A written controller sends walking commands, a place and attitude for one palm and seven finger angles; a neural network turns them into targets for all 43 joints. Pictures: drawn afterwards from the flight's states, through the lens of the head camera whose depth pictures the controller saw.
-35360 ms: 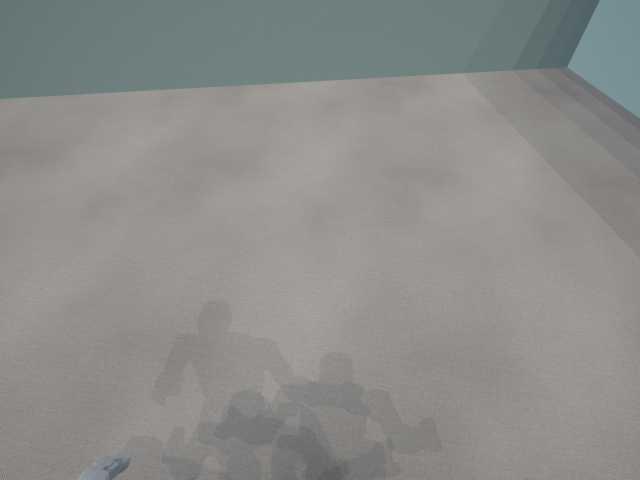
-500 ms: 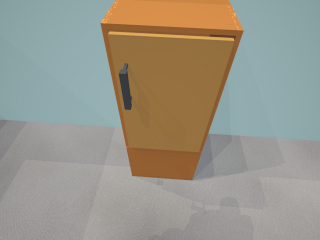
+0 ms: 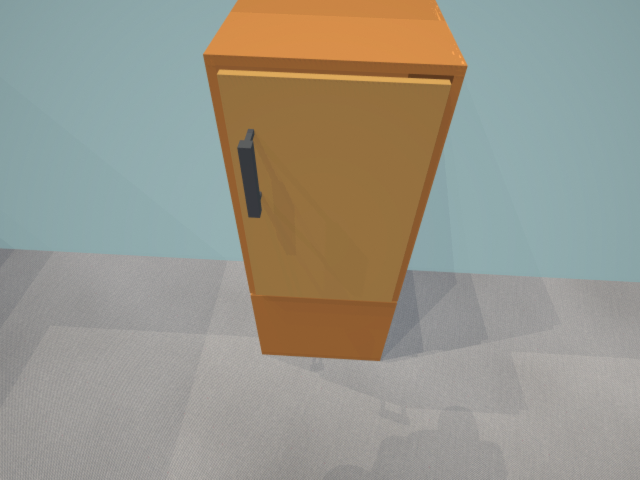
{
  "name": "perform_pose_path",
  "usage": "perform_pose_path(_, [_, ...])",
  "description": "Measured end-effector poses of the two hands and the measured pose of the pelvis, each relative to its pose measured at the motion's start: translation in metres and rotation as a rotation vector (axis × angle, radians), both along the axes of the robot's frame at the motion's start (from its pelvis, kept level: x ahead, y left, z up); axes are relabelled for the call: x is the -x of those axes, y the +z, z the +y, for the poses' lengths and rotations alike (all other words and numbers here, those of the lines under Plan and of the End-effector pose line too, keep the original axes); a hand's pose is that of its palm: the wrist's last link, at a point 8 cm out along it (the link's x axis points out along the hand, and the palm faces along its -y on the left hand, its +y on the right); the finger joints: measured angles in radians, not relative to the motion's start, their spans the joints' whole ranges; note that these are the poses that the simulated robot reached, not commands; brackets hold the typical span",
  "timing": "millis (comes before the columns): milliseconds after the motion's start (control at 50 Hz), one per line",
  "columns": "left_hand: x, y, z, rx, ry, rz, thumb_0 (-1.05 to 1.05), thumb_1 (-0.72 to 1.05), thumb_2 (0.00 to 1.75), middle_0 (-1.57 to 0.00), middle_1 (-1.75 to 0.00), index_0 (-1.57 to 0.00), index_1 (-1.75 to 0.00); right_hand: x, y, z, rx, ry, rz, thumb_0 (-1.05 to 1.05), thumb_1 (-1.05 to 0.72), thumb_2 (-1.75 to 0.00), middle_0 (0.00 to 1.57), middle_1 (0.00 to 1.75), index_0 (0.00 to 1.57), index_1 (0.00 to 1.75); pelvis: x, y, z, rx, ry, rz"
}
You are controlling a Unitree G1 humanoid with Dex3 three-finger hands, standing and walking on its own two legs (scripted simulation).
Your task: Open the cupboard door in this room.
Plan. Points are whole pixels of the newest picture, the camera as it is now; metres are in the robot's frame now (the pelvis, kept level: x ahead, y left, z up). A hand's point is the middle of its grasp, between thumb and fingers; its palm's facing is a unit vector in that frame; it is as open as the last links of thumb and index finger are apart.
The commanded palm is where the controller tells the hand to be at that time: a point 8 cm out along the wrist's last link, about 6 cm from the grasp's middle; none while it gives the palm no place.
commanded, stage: look again from close up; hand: left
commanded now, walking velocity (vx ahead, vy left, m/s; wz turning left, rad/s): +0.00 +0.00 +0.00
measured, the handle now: (252, 174) +0.60 +0.16 +0.04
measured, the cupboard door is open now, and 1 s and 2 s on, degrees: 0 0 0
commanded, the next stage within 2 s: shuffle to correct the standing spot in 0.58 s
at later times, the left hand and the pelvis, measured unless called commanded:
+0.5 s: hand out of the picture +0.03 +0.18 -0.17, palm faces +0.06 -0.97 -0.21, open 7.4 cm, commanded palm none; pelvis -0.01 -0.01 -0.01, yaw +1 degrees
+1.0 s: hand out of the picture -0.07 +0.16 -0.18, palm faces +0.07 -0.98 -0.17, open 7.4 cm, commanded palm none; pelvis -0.01 -0.01 +0.00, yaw +1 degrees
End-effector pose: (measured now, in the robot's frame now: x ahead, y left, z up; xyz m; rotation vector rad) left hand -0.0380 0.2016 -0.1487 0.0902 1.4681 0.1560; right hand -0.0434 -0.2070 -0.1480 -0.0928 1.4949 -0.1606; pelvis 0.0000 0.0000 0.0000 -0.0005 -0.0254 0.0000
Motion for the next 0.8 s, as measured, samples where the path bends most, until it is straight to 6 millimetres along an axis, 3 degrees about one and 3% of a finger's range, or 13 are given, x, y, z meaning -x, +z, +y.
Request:
perform_pose_path(100, [0.001, -0.002, 0.001, -0.003, -0.027, -0.011, 0.00, 0.90, 0.90, -0.20, -0.30, -0.20, -0.30, -0.006, -0.001, -0.002, -0.005, 0.021, -0.040, 0.01, -0.91, -0.90, 0.20, 0.30, 0.20, 0.29, 0.003, -0.003, -0.003, 0.000, 0.015, 0.002])
perform_pose_path(320, [-0.041, -0.004, 0.021, -0.065, -0.018, -0.202, 0.00, 0.91, 0.90, -0.20, -0.30, -0.20, -0.30, -0.077, 0.006, -0.033, 0.082, 0.074, -0.280, 0.01, -0.91, -0.90, 0.20, 0.30, 0.20, 0.29, 0.001, -0.010, -0.005, 0.014, 0.026, -0.017])
perform_pose_path(440, [-0.056, 0.003, 0.026, -0.074, -0.033, -0.272, 0.00, 0.91, 0.90, -0.20, -0.30, -0.20, -0.30, -0.099, 0.015, -0.037, 0.089, 0.103, -0.357, 0.00, -0.91, -0.90, 0.20, 0.30, 0.20, 0.29, 0.006, -0.008, -0.006, 0.012, 0.021, -0.031])
perform_pose_path(580, [-0.050, 0.006, 0.031, -0.077, -0.048, -0.264, 0.00, 0.90, 0.90, -0.20, -0.30, -0.20, -0.30, -0.091, 0.019, -0.039, 0.090, 0.113, -0.340, 0.00, -0.91, -0.90, 0.20, 0.30, 0.20, 0.29, 0.015, -0.005, -0.005, 0.013, 0.020, -0.035])
perform_pose_path(800, [-0.010, 0.004, 0.037, -0.074, -0.029, -0.146, 0.00, 0.91, 0.90, -0.20, -0.30, -0.20, -0.30, -0.041, 0.014, -0.038, 0.091, 0.085, -0.186, 0.01, -0.91, -0.90, 0.20, 0.30, 0.20, 0.29, 0.020, -0.001, 0.000, 0.017, 0.024, -0.020])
